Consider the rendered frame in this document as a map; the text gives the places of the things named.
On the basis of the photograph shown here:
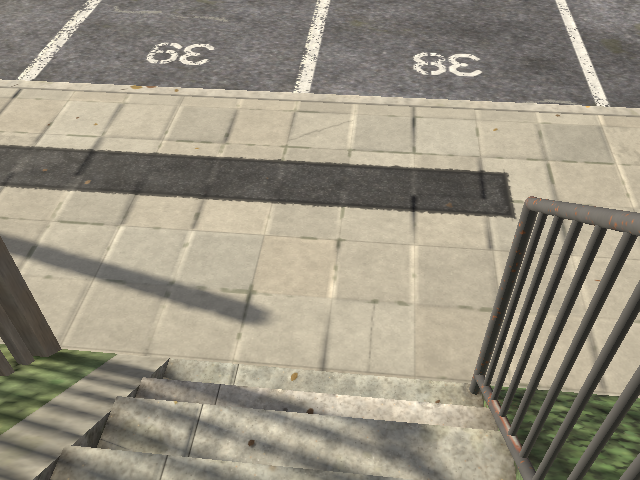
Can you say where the stairs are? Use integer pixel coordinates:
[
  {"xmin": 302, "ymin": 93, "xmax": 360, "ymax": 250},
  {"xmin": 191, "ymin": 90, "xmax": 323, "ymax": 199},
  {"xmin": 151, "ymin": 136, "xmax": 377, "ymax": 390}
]
[{"xmin": 50, "ymin": 358, "xmax": 516, "ymax": 480}]

